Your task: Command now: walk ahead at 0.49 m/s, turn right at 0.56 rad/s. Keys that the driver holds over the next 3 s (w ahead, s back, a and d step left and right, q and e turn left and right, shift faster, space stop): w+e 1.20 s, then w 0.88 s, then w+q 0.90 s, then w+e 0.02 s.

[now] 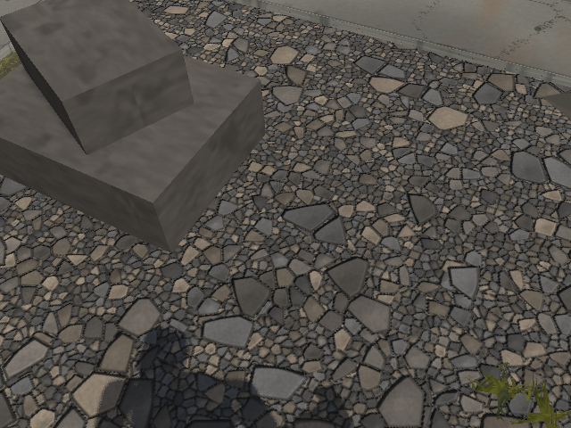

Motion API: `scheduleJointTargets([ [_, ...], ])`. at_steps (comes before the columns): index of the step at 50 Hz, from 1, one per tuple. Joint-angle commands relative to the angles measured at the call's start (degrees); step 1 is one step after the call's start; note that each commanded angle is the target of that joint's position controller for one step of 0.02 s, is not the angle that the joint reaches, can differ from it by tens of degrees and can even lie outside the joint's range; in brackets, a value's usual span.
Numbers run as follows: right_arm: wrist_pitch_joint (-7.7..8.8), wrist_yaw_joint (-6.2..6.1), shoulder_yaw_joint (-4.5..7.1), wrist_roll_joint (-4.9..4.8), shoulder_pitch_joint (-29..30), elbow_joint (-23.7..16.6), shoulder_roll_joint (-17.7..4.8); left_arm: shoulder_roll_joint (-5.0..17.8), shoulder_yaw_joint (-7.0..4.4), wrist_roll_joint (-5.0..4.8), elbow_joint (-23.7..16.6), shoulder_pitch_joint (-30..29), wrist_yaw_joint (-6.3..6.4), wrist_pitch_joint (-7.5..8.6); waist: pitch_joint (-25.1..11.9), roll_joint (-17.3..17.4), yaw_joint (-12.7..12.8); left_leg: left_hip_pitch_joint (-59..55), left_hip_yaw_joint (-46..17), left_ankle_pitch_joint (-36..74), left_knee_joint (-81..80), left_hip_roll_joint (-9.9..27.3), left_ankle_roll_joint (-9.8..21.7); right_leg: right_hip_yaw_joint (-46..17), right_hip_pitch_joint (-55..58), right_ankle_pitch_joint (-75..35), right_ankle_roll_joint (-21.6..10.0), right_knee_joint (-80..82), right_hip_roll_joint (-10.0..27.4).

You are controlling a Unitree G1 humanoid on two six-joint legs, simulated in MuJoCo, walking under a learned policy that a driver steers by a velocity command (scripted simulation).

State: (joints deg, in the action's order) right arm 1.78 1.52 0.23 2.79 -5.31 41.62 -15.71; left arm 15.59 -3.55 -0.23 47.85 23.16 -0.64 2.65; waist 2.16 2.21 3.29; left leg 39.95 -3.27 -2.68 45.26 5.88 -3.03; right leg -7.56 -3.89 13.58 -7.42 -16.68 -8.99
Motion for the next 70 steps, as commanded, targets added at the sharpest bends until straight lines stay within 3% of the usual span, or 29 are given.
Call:
scheduleJointTargets([
  [1,1.13,0.21,0.44,-0.42,8.6,-6.1,-3.7,9.5,-2.40,0.35,-2.1,4.8,0.71,0.39,-0.1,-5.7,2.1,-0.5,3.1,3.0,-5.7,-3.7,0.1,-10.9,1.2,-26.3,-4.8,1.1,13.6],
  [4,1.82,0.11,0.44,-0.80,9.8,-7.4,-4.8,10.4,-2.64,0.94,-2.6,4.2,1.37,0.31,-0.3,-6.4,1.6,-4.7,2.0,0.8,-11.3,-5.1,1.6,-14.1,3.7,-29.9,-3.9,-2.0,15.4],
  [7,2.70,-1.10,1.94,-1.15,-4.0,-3.5,-8.5,11.8,-2.77,1.06,-3.8,-0.7,1.12,0.68,-5.7,-5.9,-5.3,-26.0,2.4,-5.1,-17.5,-8.3,4.6,-13.5,-0.2,-40.2,-0.4,-14.2,12.9],
  [8,3.46,-2.02,2.75,-0.62,-11.8,-2.2,-10.7,10.7,-2.40,0.46,-4.0,-1.0,0.48,1.15,-11.0,-3.0,-9.2,-38.9,-1.3,-6.4,-19.5,-3.5,6.6,-10.9,-5.7,-34.3,1.0,-25.8,9.6],
  [9,3.56,-3.17,4.00,0.92,-19.6,-2.5,-15.2,5.2,-0.96,-0.90,-5.9,1.5,0.35,1.67,-19.8,5.6,-10.5,-53.6,-19.1,-18.9,-21.4,12.5,10.2,-4.7,-16.4,-11.3,2.4,-42.9,5.1],
  [10,2.53,-2.98,4.68,0.25,-16.3,-2.6,-17.2,5.1,-0.69,-0.55,-7.6,5.9,0.35,1.25,-23.0,16.6,-5.8,-57.1,-43.4,-20.3,-28.2,20.9,15.7,0.4,-28.9,18.5,3.1,-53.2,0.0],
  [11,1.95,-2.62,4.03,-0.34,-12.4,-3.3,-11.7,8.5,-1.07,1.21,-5.2,4.3,0.83,0.14,-14.4,5.4,-4.9,-49.6,-38.5,-24.7,-27.9,18.9,15.7,0.3,-33.2,13.7,2.9,-57.6,5.6],
  [12,1.96,-2.37,2.93,-0.78,-10.0,-3.5,-7.0,8.4,-1.04,1.71,-5.2,0.0,0.23,-0.15,-8.1,-0.7,-5.3,-42.4,-28.8,-21.6,-28.8,15.7,14.6,1.0,-32.4,8.9,3.3,-56.1,7.4],
  [13,2.03,-2.25,2.41,-0.59,-8.7,-3.0,-5.2,7.2,-0.92,1.63,-5.5,-1.7,-0.30,-0.42,-4.4,-0.9,-4.2,-37.2,-21.1,-15.6,-30.8,12.6,12.9,1.6,-31.4,6.7,3.6,-53.2,9.1],
  [16,3.49,-2.02,2.48,-1.29,-10.7,-0.7,-5.3,5.8,-0.69,2.50,-6.1,-2.6,-1.76,-2.21,-2.4,3.8,-2.9,-32.3,-9.3,-1.6,-33.1,8.9,11.6,3.1,-29.4,4.8,4.5,-50.8,10.9],
  [28,3.84,-1.63,3.79,-1.78,-16.9,4.1,-7.6,2.2,1.42,2.30,-14.1,-23.8,-4.34,-2.18,2.2,2.7,-6.2,-37.8,10.8,11.3,-35.6,8.0,10.2,11.2,-32.3,-11.2,4.0,-24.7,12.0],
  [33,1.82,-2.64,4.47,-1.37,-19.3,6.1,-10.9,4.3,0.44,3.17,-13.7,-19.2,-3.29,-1.97,-2.3,3.9,-3.3,-45.2,15.7,42.2,-17.8,9.5,8.4,15.9,-21.1,1.8,-1.2,-18.0,5.1],
  [34,1.31,-2.74,4.50,-1.63,-18.8,5.9,-11.4,5.4,-0.38,3.48,-11.3,-11.2,-2.71,-1.47,-6.9,2.7,0.4,-42.3,16.9,41.7,-6.5,8.9,7.7,15.6,-11.1,0.9,-2.9,-14.3,2.9],
  [35,1.26,-2.68,4.20,-1.43,-18.5,4.5,-10.5,8.9,-1.93,3.98,-8.1,-1.0,-1.73,-1.21,-13.1,-1.5,4.8,-31.4,17.3,27.4,9.5,7.6,6.0,7.7,4.4,3.5,-5.4,-12.0,7.3],
  [36,1.58,-1.42,2.52,-1.51,-20.5,0.2,-2.9,15.8,-3.56,3.24,-8.8,-1.8,-0.78,-1.46,-17.9,-16.0,0.5,-6.1,16.3,-24.3,28.8,-1.5,2.7,-21.4,21.9,6.8,-12.0,-9.0,25.5],
  [37,1.87,-1.31,3.50,-1.09,-14.3,-1.8,-7.8,16.5,-4.06,1.31,-10.2,1.2,-0.43,-2.00,-21.9,-10.5,4.6,2.2,4.3,-28.6,37.2,-6.3,2.0,-38.2,24.3,2.0,-15.8,-1.5,29.4],
  [39,2.99,-1.24,2.81,-1.84,-10.0,-2.8,-6.6,11.6,-2.96,0.71,-7.9,-2.9,0.49,-1.92,-7.3,-3.9,1.0,4.0,2.0,-17.5,30.3,-0.6,2.7,-20.3,11.0,-12.8,-12.4,-0.8,25.1],
  [40,2.76,-1.32,2.84,-1.39,-10.6,-2.1,-6.4,9.7,-2.35,0.78,-7.9,-5.4,0.61,-1.51,-4.3,-2.1,-1.8,-0.1,1.8,-16.7,25.7,0.8,2.5,-15.5,4.4,-18.1,-10.1,-0.1,21.7],
  [44,-0.56,-0.65,2.69,0.26,-13.1,-1.6,-5.0,8.1,-1.71,0.28,-7.5,-6.7,0.14,0.27,-4.3,-3.0,-5.4,-7.0,2.6,-15.7,18.4,0.7,0.5,-9.0,-5.1,-25.0,-9.5,2.7,16.4],
  [49,-0.85,-0.44,2.37,-0.07,-1.7,-5.0,-4.1,9.0,-2.15,0.35,-5.6,-1.2,0.11,0.49,-0.4,-4.6,-1.8,-1.1,2.8,-4.2,5.6,0.1,-0.6,-10.1,-4.7,-16.9,-7.6,5.0,14.5],
  [56,0.54,0.03,1.76,-1.03,8.9,-8.7,-4.5,10.3,-2.56,1.02,-4.1,4.6,0.98,0.39,0.1,-5.9,2.0,-3.1,2.2,-0.6,-8.4,-4.1,0.9,-14.0,2.6,-25.2,-5.7,-1.0,15.7],
  [60,1.69,-1.34,3.18,-1.21,-5.1,-5.0,-7.7,11.8,-2.75,1.01,-5.1,-0.7,0.91,0.65,-4.4,-5.5,-5.7,-27.9,3.0,-6.2,-17.3,-7.8,4.1,-14.1,-3.4,-34.2,-1.0,-13.7,12.8],
  [61,2.46,-2.11,4.06,-0.39,-13.2,-3.4,-10.4,9.8,-2.15,0.54,-5.1,-0.8,0.41,1.16,-10.0,-1.7,-9.4,-39.9,-1.3,-8.4,-19.1,-2.4,6.4,-10.1,-8.0,-29.5,0.5,-26.1,9.2],
  [62,2.59,-3.03,4.98,0.98,-20.4,-3.5,-14.7,4.2,-0.68,-0.59,-6.7,2.2,0.43,1.63,-18.6,6.8,-10.2,-53.6,-20.4,-20.9,-21.8,13.3,10.3,-3.7,-18.5,-5.8,2.3,-43.4,4.0],
  [63,1.76,-2.70,5.69,0.11,-17.8,-2.9,-16.6,5.2,-0.65,0.08,-7.6,6.3,0.43,1.41,-20.3,17.4,-6.0,-54.9,-44.0,-22.9,-30.0,19.6,15.6,-0.2,-29.7,17.3,3.0,-51.9,-0.3],
  [64,1.38,-2.22,4.72,-0.60,-13.3,-3.5,-10.6,7.6,-0.90,1.65,-5.0,4.8,0.79,0.49,-10.8,5.7,-4.6,-46.7,-38.5,-28.6,-30.2,17.6,15.6,-1.4,-32.7,12.6,2.7,-55.7,4.7],
  [65,1.50,-1.78,3.73,-1.07,-10.7,-3.5,-6.5,7.1,-0.74,2.11,-4.9,0.6,0.13,0.33,-5.0,-0.1,-4.8,-39.6,-29.5,-25.6,-30.9,14.2,14.9,-0.7,-31.5,8.3,2.9,-54.0,6.1],
  [67,2.11,-1.58,2.99,-0.97,-9.9,-1.7,-4.5,5.5,-0.40,2.49,-5.7,-2.6,-0.73,-0.20,-1.0,2.2,-3.4,-32.8,-17.3,-12.5,-32.8,9.1,13.0,0.1,-29.3,6.1,3.6,-48.6,8.6],
  [70,3.82,-0.84,3.24,-1.66,-12.7,0.9,-5.2,4.6,0.00,2.71,-5.4,-2.8,-1.38,-1.00,-2.0,3.8,-2.5,-32.2,-10.3,2.7,-33.4,7.3,13.6,0.9,-28.2,4.4,4.3,-46.3,8.0],
])
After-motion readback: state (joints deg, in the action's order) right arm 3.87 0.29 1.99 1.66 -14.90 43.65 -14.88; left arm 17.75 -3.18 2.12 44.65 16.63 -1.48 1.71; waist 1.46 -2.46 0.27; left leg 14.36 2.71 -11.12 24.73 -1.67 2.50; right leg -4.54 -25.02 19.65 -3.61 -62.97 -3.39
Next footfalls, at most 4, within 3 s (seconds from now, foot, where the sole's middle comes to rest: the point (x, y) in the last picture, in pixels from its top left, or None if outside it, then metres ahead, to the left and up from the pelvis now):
0.16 left None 0.29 0.13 -0.78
0.70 right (398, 416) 0.49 -0.16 -0.78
1.22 left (402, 283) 0.84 -0.20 -0.78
1.70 right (527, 287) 0.84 -0.52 -0.78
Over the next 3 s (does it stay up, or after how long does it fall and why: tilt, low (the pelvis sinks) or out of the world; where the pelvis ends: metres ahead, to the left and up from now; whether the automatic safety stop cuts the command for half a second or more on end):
stays up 1.30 -0.84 0.00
